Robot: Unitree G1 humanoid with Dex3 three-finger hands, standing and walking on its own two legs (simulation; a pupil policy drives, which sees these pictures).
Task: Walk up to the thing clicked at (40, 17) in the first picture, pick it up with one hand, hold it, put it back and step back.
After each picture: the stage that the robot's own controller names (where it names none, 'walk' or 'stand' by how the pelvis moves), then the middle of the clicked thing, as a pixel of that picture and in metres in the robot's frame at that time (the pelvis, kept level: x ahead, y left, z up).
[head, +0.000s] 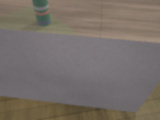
stand; out of the picture +0.72 +0.22 +0.13
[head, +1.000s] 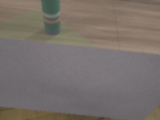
walk; (50, 5) +0.61 +0.15 +0.15
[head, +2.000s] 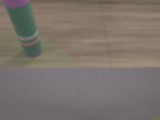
stand; (25, 25) +0.47 +0.22 +0.15
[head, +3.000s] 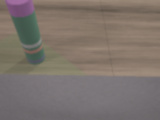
stand; (29, 33) +0.46 +0.21 +0.13
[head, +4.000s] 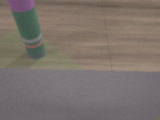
stand; (29, 28) +0.48 +0.21 +0.13
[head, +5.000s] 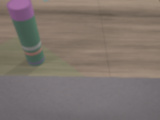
stand; (29, 36) +0.47 +0.21 +0.12
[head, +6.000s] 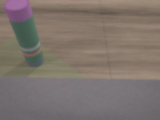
stand; (27, 37) +0.45 +0.21 +0.12
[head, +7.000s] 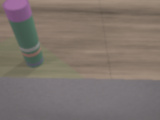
rise first; (27, 37) +0.45 +0.21 +0.12
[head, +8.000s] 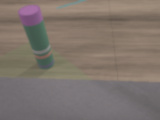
rise first; (39, 41) +0.46 +0.21 +0.13
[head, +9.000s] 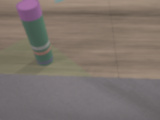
go down; (38, 36) +0.46 +0.21 +0.13
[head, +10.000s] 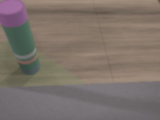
go down; (22, 43) +0.42 +0.19 +0.14
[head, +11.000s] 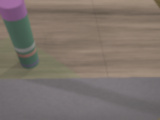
approach; (22, 37) +0.46 +0.21 +0.14
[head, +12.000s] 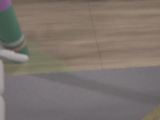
close; (8, 30) +0.46 +0.22 +0.15
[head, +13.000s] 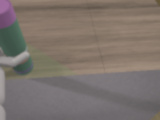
lift; (12, 43) +0.41 +0.21 +0.16
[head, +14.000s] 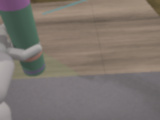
lift; (24, 36) +0.34 +0.16 +0.26
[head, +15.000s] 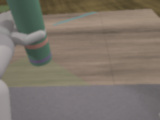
hold; (29, 22) +0.34 +0.15 +0.32
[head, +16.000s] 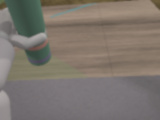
hold; (29, 23) +0.33 +0.14 +0.31
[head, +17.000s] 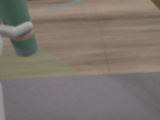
crouch; (14, 14) +0.38 +0.18 +0.30
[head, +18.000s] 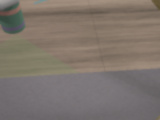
lower; out of the picture +0.45 +0.21 +0.32
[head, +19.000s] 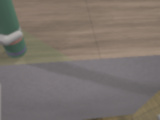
lower; (5, 22) +0.47 +0.22 +0.17
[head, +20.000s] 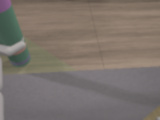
lower; (8, 32) +0.44 +0.22 +0.16
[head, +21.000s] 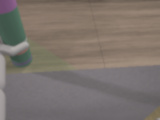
lower; (12, 33) +0.44 +0.21 +0.16
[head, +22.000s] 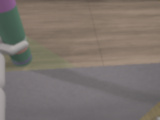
lower; (12, 32) +0.44 +0.21 +0.16
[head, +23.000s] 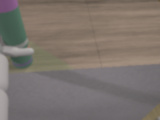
open; (13, 33) +0.44 +0.21 +0.16
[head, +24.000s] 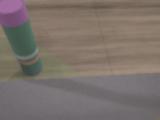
sink last; (23, 43) +0.41 +0.19 +0.15
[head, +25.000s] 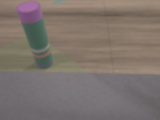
stand; (38, 39) +0.45 +0.20 +0.14
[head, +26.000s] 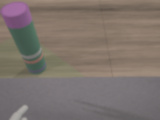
stand; (28, 43) +0.41 +0.20 +0.13
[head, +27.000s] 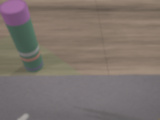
stand; (25, 41) +0.42 +0.21 +0.13
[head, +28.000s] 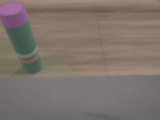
stand; (24, 43) +0.42 +0.21 +0.13
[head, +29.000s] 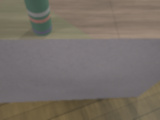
walk; (36, 0) +0.52 +0.15 +0.15
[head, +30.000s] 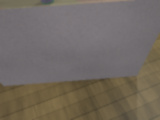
walk; out of the picture +0.81 +0.25 +0.15
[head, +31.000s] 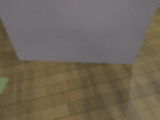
stand; out of the picture +1.17 +0.15 +0.15
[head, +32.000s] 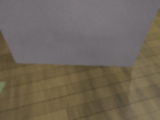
stand; out of the picture +1.12 +0.15 +0.13
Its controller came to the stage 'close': yes
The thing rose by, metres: 0.20
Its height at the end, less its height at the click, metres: +0.00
